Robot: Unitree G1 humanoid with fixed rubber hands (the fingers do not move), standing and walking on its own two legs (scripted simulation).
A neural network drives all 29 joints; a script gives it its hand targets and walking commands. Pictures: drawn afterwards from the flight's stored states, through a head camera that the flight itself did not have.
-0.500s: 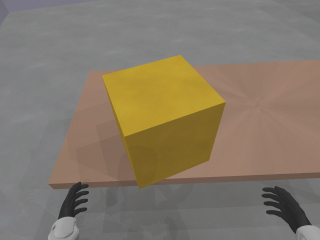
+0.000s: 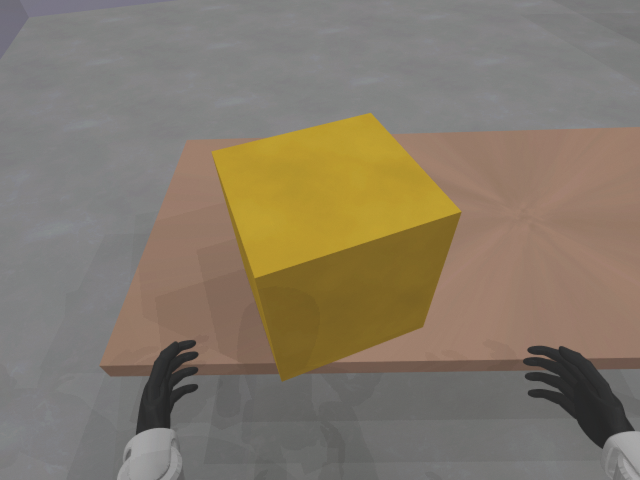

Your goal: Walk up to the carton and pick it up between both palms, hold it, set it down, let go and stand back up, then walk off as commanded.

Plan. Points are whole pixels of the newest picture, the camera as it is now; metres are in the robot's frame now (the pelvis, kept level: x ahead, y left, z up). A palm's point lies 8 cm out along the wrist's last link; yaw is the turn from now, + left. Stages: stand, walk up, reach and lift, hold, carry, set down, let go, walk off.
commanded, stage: reach and lift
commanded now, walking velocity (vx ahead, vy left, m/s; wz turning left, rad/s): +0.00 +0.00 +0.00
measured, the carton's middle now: (326, 246) +0.42 +0.04 +0.03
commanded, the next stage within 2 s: none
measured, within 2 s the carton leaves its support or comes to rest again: neither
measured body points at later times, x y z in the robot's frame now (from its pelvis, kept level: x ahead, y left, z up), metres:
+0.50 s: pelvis +0.01 +0.00 +0.00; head +0.00 +0.00 +0.45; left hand +0.22 +0.22 +0.04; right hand +0.28 -0.27 +0.04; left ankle -0.01 +0.15 -0.74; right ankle +0.05 -0.12 -0.74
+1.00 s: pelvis +0.00 +0.00 +0.00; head +0.00 -0.02 +0.45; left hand +0.25 +0.24 +0.10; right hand +0.34 -0.26 +0.09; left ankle -0.01 +0.15 -0.74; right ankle +0.05 -0.12 -0.74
